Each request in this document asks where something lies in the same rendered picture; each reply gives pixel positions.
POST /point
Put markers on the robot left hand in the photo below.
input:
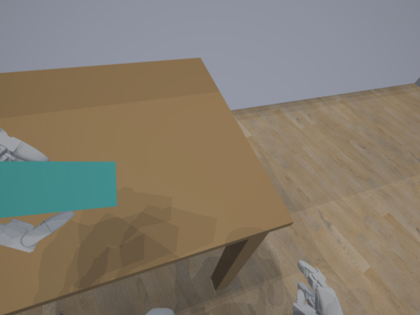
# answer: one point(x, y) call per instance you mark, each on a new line
point(18, 234)

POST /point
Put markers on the sponge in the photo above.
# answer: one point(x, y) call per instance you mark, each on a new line
point(38, 187)

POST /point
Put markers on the table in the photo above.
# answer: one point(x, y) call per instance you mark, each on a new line
point(188, 181)

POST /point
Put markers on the robot right hand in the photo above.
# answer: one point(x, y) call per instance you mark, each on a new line
point(321, 302)

